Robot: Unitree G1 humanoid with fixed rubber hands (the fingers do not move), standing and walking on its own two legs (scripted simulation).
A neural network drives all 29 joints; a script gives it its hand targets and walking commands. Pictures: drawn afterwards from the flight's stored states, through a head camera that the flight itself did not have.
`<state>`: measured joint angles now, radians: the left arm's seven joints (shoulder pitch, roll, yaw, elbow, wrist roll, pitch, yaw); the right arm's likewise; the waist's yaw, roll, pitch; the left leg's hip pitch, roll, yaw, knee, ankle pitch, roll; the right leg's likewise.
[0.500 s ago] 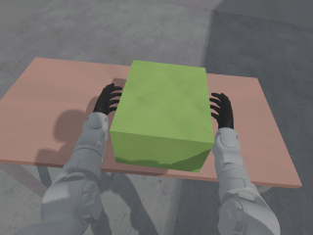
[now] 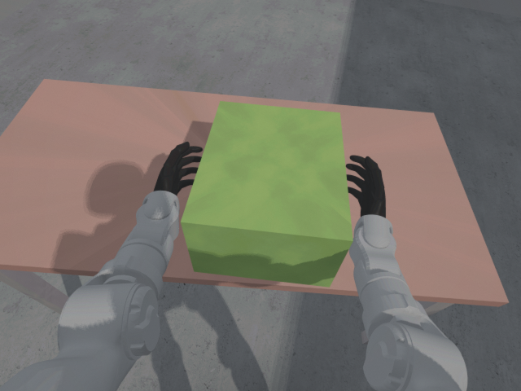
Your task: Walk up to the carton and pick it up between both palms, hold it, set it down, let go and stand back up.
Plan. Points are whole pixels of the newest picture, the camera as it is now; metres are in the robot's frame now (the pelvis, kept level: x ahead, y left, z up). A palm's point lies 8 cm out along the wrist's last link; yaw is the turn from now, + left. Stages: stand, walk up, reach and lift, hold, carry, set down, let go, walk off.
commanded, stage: set down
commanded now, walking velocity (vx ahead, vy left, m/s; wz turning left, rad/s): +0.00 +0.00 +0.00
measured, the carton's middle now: (271, 187) +0.46 -0.06 -0.01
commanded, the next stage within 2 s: none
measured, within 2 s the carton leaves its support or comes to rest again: rests again in 0.90 s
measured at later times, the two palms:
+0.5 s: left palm (174, 193) +0.44 +0.11 +0.01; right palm (365, 213) +0.38 -0.21 +0.02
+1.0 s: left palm (176, 196) +0.44 +0.11 +0.00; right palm (363, 219) +0.37 -0.21 +0.01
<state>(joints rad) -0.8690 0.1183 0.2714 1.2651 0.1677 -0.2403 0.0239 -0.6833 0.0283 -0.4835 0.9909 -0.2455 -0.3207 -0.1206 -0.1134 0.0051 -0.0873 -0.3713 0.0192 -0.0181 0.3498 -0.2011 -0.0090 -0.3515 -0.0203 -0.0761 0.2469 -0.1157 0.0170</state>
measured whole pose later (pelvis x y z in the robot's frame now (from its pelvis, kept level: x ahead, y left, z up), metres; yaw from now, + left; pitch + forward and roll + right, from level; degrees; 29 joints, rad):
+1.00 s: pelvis -0.02 +0.00 -0.01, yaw +1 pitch +22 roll -1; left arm -1.04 0.19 0.31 1.54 0.17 -0.48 0.02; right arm -0.82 0.03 -0.66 1.15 -0.36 -0.49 -0.11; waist -0.14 0.01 -0.12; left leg -0.63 0.02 -0.02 0.41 -0.17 -0.01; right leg -0.60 -0.03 -0.10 0.31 -0.09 0.01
